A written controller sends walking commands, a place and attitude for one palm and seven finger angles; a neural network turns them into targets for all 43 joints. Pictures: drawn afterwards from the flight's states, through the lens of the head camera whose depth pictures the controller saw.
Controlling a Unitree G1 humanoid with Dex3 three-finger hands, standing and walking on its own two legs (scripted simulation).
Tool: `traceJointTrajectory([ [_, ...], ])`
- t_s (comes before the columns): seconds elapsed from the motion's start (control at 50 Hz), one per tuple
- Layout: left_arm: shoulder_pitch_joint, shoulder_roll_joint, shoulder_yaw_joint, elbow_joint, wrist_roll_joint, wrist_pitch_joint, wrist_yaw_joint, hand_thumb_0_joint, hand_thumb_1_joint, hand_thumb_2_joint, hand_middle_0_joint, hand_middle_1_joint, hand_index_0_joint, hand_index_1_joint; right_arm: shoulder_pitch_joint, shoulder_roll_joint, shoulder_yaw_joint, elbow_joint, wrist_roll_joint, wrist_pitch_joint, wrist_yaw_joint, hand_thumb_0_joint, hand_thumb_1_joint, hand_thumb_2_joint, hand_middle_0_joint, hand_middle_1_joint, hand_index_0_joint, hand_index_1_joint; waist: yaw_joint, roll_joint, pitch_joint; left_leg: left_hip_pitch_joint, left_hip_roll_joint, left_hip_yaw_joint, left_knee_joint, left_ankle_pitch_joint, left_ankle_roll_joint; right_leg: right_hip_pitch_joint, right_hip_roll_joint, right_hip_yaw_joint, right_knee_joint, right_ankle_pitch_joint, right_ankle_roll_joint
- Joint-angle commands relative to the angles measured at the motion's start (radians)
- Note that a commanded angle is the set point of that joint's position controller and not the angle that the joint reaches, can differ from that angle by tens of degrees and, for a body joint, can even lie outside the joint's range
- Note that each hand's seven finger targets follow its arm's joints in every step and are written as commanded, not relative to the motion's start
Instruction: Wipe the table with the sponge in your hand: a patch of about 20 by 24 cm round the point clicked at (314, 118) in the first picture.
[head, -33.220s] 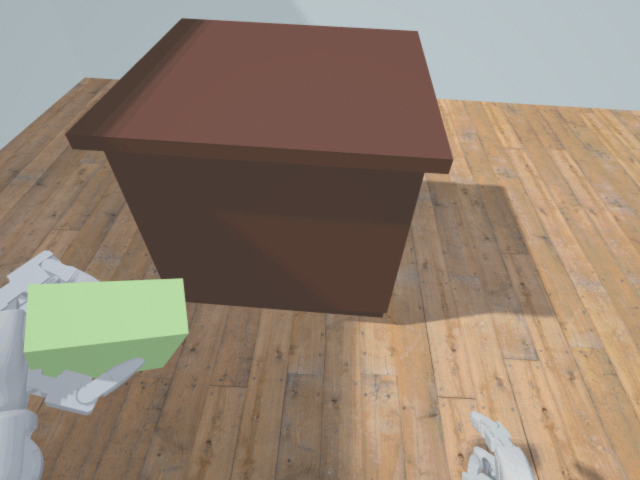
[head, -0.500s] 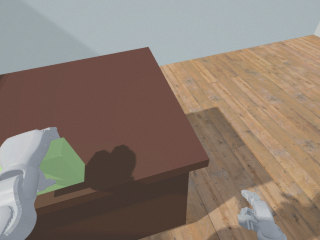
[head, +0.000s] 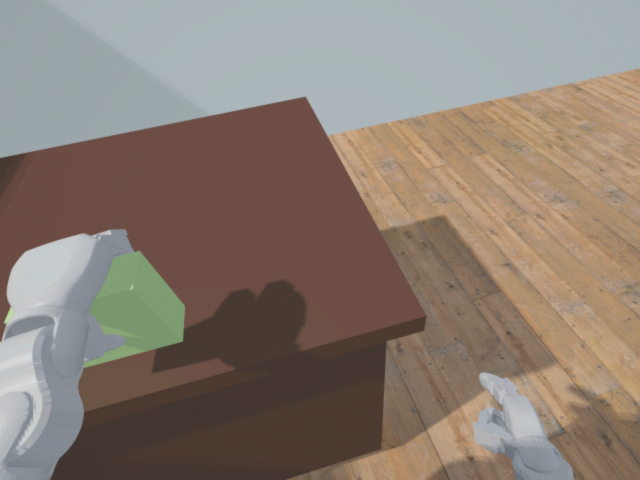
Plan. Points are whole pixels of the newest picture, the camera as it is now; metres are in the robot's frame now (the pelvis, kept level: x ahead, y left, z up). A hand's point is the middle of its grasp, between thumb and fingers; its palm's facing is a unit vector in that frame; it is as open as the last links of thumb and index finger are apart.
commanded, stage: lift the sponge slowly off the table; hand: left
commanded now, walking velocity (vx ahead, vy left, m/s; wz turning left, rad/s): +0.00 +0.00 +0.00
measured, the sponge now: (115, 321) +0.23 +0.29 +0.11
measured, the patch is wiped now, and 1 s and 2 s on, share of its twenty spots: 1.00 1.00 1.00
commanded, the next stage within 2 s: bring the sponge back beside the body in 0.40 s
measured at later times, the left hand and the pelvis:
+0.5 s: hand (96, 286) +0.23 +0.28 +0.18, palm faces +0.16 -0.08 -0.98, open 9.6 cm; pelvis -0.01 +0.00 +0.00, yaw +0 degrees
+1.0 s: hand (101, 299) +0.22 +0.28 +0.17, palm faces +0.13 -0.07 -0.99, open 9.6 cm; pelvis -0.01 -0.01 +0.00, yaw +0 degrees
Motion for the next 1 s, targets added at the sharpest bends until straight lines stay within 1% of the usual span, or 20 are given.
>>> traceJointTrajectory([
  [0.0, -0.279, 0.265, 0.186, -0.196, 0.054, -0.006, 0.055, 0.000, 0.100, 1.300, -1.200, -1.600, -1.200, -1.600, -0.232, -0.077, -0.033, -0.181, 0.000, -0.054, -0.005, 0.000, -0.900, -0.900, 0.200, 0.300, 0.200, 0.300, -0.007, -0.032, -0.200, -0.050, -0.004, -0.028, -0.055, 0.281, 0.016, 0.131, 0.012, 0.068, -0.041, 0.177, -0.038],
  [0.06, -0.261, 0.311, 0.238, -0.246, 0.045, 0.013, 0.054, 0.000, 0.100, 1.300, -1.200, -1.600, -1.200, -1.600, -0.270, -0.080, -0.029, -0.200, 0.004, -0.046, 0.005, 0.000, -0.900, -0.900, 0.200, 0.300, 0.200, 0.300, 0.016, -0.012, -0.219, -0.053, -0.005, -0.040, -0.056, 0.287, 0.016, 0.136, 0.022, 0.105, -0.037, 0.188, -0.049],
  [0.08, -0.271, 0.264, 0.197, -0.235, 0.034, 0.015, 0.053, 0.000, 0.100, 1.300, -1.200, -1.600, -1.200, -1.600, -0.253, -0.070, -0.025, -0.200, 0.003, -0.045, 0.008, 0.000, -0.900, -0.900, 0.200, 0.300, 0.200, 0.300, 0.007, -0.033, -0.215, -0.062, -0.004, -0.028, -0.056, 0.291, 0.014, 0.147, 0.009, 0.072, -0.029, 0.191, -0.040],
  [0.16, -0.210, 0.306, 0.248, -0.259, 0.012, 0.042, 0.041, 0.000, 0.100, 1.300, -1.200, -1.600, -1.200, -1.600, -0.275, -0.080, -0.026, -0.208, 0.009, -0.033, 0.015, 0.000, -0.900, -0.900, 0.200, 0.300, 0.200, 0.300, 0.017, -0.028, -0.213, -0.066, 0.000, -0.036, -0.049, 0.300, 0.012, 0.134, 0.020, 0.108, -0.029, 0.218, -0.044],
  [0.22, -0.222, 0.270, 0.202, -0.208, -0.007, 0.052, 0.027, 0.000, 0.100, 1.300, -1.200, -1.600, -1.200, -1.600, -0.250, -0.082, -0.025, -0.199, 0.010, -0.026, 0.009, 0.000, -0.900, -0.900, 0.200, 0.300, 0.200, 0.300, -0.003, -0.067, -0.163, -0.081, 0.002, -0.022, -0.055, 0.252, 0.014, 0.105, 0.006, 0.076, -0.043, 0.172, -0.027],
  [0.26, -0.262, 0.317, 0.234, -0.259, 0.004, 0.056, 0.023, 0.000, 0.100, 1.300, -1.200, -1.600, -1.200, -1.600, -0.280, -0.085, -0.023, -0.212, 0.015, -0.034, 0.005, 0.000, -0.900, -0.900, 0.200, 0.300, 0.200, 0.300, 0.002, -0.033, -0.186, -0.068, 0.001, -0.032, -0.046, 0.248, 0.017, 0.091, 0.019, 0.108, -0.043, 0.157, -0.037],
  [0.3, -0.298, 0.268, 0.179, -0.203, 0.005, 0.052, 0.019, 0.000, 0.100, 1.300, -1.200, -1.600, -1.200, -1.600, -0.248, -0.080, -0.021, -0.197, 0.012, -0.039, -0.002, 0.000, -0.900, -0.900, 0.200, 0.300, 0.200, 0.300, -0.015, -0.058, -0.171, -0.068, 0.000, -0.024, -0.051, 0.240, 0.018, 0.093, 0.009, 0.074, -0.045, 0.143, -0.029],
  [0.36, -0.327, 0.281, 0.181, -0.280, 0.022, 0.045, 0.013, 0.000, 0.100, 1.300, -1.200, -1.600, -1.200, -1.600, -0.285, -0.078, -0.021, -0.219, 0.017, -0.051, -0.004, 0.000, -0.900, -0.900, 0.200, 0.300, 0.200, 0.300, -0.002, -0.005, -0.218, -0.049, -0.002, -0.034, -0.053, 0.237, 0.020, 0.100, 0.018, 0.094, -0.040, 0.136, -0.038],
  [0.38, -0.334, 0.263, 0.165, -0.273, 0.019, 0.039, 0.016, 0.000, 0.100, 1.300, -1.200, -1.600, -1.200, -1.600, -0.257, -0.072, -0.018, -0.215, 0.011, -0.056, -0.005, 0.000, -0.900, -0.900, 0.200, 0.300, 0.200, 0.300, -0.004, -0.031, -0.226, -0.052, -0.005, -0.026, -0.049, 0.251, 0.020, 0.120, 0.006, 0.067, -0.031, 0.146, -0.032],
  [0.44, -0.330, 0.318, 0.211, -0.222, 0.027, 0.028, 0.022, 0.000, 0.100, 1.300, -1.200, -1.600, -1.200, -1.600, -0.247, -0.083, -0.026, -0.197, 0.005, -0.047, -0.009, 0.000, -0.900, -0.900, 0.200, 0.300, 0.200, 0.300, 0.004, -0.048, -0.211, -0.068, -0.004, -0.029, -0.058, 0.223, 0.018, 0.122, 0.005, 0.079, -0.043, 0.125, -0.032],
  [0.46, -0.337, 0.346, 0.236, -0.245, 0.038, 0.034, 0.026, 0.000, 0.100, 1.300, -1.200, -1.600, -1.200, -1.600, -0.276, -0.082, -0.021, -0.210, 0.010, -0.051, -0.007, 0.000, -0.900, -0.900, 0.200, 0.300, 0.200, 0.300, 0.011, -0.015, -0.220, -0.066, -0.005, -0.036, -0.054, 0.220, 0.019, 0.112, 0.016, 0.113, -0.042, 0.114, -0.043],
  [0.52, -0.295, 0.295, 0.205, -0.213, 0.022, 0.027, 0.030, 0.000, 0.100, 1.300, -1.200, -1.600, -1.200, -1.600, -0.248, -0.077, -0.024, -0.200, 0.006, -0.043, 0.001, 0.000, -0.900, -0.900, 0.200, 0.300, 0.200, 0.300, 0.010, -0.021, -0.211, -0.075, -0.004, -0.027, -0.058, 0.234, 0.012, 0.130, 0.005, 0.082, -0.037, 0.135, -0.037],
  [0.56, -0.259, 0.326, 0.249, -0.247, 0.016, 0.032, 0.031, 0.000, 0.100, 1.300, -1.200, -1.600, -1.200, -1.600, -0.275, -0.077, -0.024, -0.213, 0.010, -0.047, 0.006, 0.000, -0.900, -0.900, 0.200, 0.300, 0.200, 0.300, 0.020, -0.019, -0.221, -0.074, -0.006, -0.034, -0.047, 0.238, 0.016, 0.123, 0.015, 0.117, -0.035, 0.146, -0.042],
  [0.6, -0.240, 0.277, 0.206, -0.194, 0.003, 0.036, 0.027, 0.000, 0.100, 1.300, -1.200, -1.600, -1.200, -1.600, -0.245, -0.078, -0.023, -0.200, 0.010, -0.040, 0.006, 0.000, -0.900, -0.900, 0.200, 0.300, 0.200, 0.300, 0.001, -0.050, -0.181, -0.089, 0.000, -0.022, -0.050, 0.225, 0.011, 0.109, 0.006, 0.087, -0.036, 0.130, -0.032],
  [0.66, -0.226, 0.290, 0.223, -0.256, 0.002, 0.038, 0.029, 0.000, 0.100, 1.300, -1.200, -1.600, -1.200, -1.600, -0.276, -0.079, -0.025, -0.221, 0.015, -0.047, 0.007, 0.000, -0.900, -0.900, 0.200, 0.300, 0.200, 0.300, 0.010, -0.031, -0.193, -0.083, -0.002, -0.030, -0.043, 0.213, 0.017, 0.095, 0.016, 0.113, -0.038, 0.119, -0.037],
  [0.72, -0.218, 0.288, 0.215, -0.195, -0.004, 0.034, 0.032, 0.000, 0.100, 1.300, -1.200, -1.600, -1.200, -1.600, -0.237, -0.086, -0.027, -0.205, 0.010, -0.043, 0.000, 0.000, -0.900, -0.900, 0.200, 0.300, 0.200, 0.300, -0.002, -0.082, -0.170, -0.096, -0.001, -0.020, -0.043, 0.190, 0.017, 0.096, 0.003, 0.094, -0.044, 0.096, -0.025],
  [0.76, -0.256, 0.303, 0.222, -0.257, 0.013, 0.031, 0.034, 0.000, 0.100, 1.300, -1.200, -1.600, -1.200, -1.600, -0.270, -0.084, -0.026, -0.221, 0.012, -0.052, -0.003, 0.000, -0.900, -0.900, 0.200, 0.300, 0.200, 0.300, 0.003, -0.031, -0.201, -0.076, -0.005, -0.025, -0.032, 0.196, 0.020, 0.088, 0.012, 0.120, -0.042, 0.100, -0.035],
  [0.9, -0.259, 0.297, 0.210, -0.189, 0.020, 0.011, 0.042, 0.000, 0.100, 1.300, -1.200, -1.600, -1.200, -1.600, -0.231, -0.080, -0.029, -0.195, 0.005, -0.065, -0.014, 0.000, -0.900, -0.900, 0.200, 0.300, 0.200, 0.300, -0.008, -0.059, -0.190, -0.077, -0.010, -0.020, -0.028, 0.192, 0.021, 0.102, 0.004, 0.101, -0.046, 0.090, -0.026],
  [0.96, -0.248, 0.294, 0.212, -0.254, 0.026, 0.013, 0.041, 0.000, 0.100, 1.300, -1.200, -1.600, -1.200, -1.600, -0.270, -0.078, -0.027, -0.215, 0.009, -0.066, -0.011, 0.000, -0.900, -0.900, 0.200, 0.300, 0.200, 0.300, 0.003, -0.003, -0.195, -0.066, -0.010, -0.030, -0.029, 0.204, 0.021, 0.090, 0.013, 0.120, -0.044, 0.102, -0.037],
  [0.98, -0.223, 0.264, 0.197, -0.229, 0.017, 0.011, 0.044, 0.000, 0.100, 1.300, -1.200, -1.600, -1.200, -1.600, -0.238, -0.071, -0.026, -0.207, 0.005, -0.067, -0.010, 0.000, -0.900, -0.900, 0.200, 0.300, 0.200, 0.300, -0.002, -0.046, -0.197, -0.074, -0.011, -0.016, -0.023, 0.220, 0.021, 0.111, 0.003, 0.093, -0.033, 0.124, -0.028],
])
